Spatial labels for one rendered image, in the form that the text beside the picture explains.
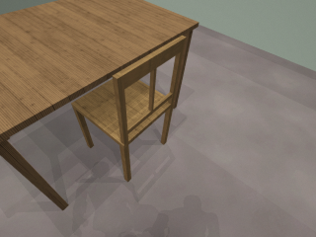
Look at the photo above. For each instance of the table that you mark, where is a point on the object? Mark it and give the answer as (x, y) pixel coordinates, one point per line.
(52, 53)

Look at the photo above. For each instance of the chair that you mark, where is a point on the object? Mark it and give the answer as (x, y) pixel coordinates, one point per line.
(124, 107)

